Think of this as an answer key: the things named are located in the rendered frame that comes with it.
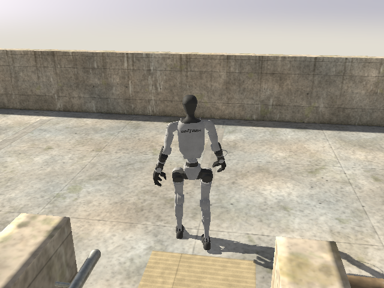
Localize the robot left forearm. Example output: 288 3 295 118
155 146 168 173

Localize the left robot upper arm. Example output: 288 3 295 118
162 121 178 155

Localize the robot right forearm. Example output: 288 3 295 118
214 143 225 163

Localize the robot head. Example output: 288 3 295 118
181 95 201 124

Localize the robot right hand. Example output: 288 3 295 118
212 161 226 172

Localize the robot left hand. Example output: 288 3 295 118
153 171 166 186

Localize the left robot shin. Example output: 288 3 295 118
175 194 183 231

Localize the right robot upper arm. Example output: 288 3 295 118
203 120 220 152

